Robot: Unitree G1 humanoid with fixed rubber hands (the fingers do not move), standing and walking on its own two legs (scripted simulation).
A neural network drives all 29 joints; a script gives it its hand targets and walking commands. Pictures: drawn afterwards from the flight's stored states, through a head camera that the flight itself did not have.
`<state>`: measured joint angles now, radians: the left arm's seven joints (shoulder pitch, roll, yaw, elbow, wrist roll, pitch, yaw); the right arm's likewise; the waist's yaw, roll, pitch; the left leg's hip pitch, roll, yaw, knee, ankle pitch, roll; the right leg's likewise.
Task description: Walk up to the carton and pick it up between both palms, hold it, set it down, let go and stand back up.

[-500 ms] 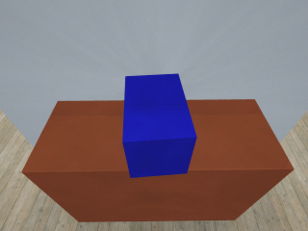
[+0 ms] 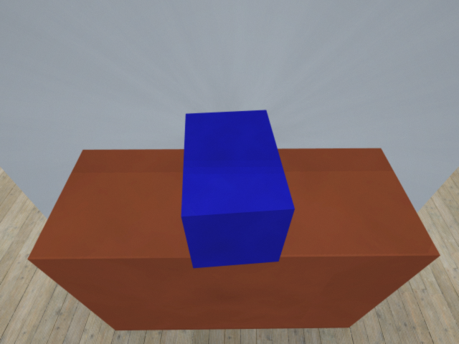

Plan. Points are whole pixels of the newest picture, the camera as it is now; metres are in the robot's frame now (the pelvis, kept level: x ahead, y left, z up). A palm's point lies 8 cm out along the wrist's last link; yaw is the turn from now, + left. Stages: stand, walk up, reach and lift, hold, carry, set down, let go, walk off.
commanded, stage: stand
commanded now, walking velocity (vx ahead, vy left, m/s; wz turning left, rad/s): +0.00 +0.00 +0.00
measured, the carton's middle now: (231, 186) +0.46 +0.01 -0.02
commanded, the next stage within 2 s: none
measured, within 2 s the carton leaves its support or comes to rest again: neither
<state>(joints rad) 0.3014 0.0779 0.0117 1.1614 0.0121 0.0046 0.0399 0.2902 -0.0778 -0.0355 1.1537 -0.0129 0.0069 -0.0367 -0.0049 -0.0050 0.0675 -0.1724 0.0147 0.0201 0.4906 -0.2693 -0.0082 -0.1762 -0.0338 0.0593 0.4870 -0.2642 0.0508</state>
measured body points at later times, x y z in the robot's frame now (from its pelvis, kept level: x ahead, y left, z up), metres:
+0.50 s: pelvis +0.02 +0.00 +0.00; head +0.03 +0.01 +0.45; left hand -0.01 +0.20 -0.17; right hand +0.00 -0.19 -0.16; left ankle +0.00 +0.12 -0.74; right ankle +0.00 -0.15 -0.74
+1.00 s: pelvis +0.03 +0.01 +0.00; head +0.05 +0.02 +0.45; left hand +0.01 +0.21 -0.17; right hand +0.01 -0.18 -0.16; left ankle +0.00 +0.12 -0.74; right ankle +0.00 -0.15 -0.74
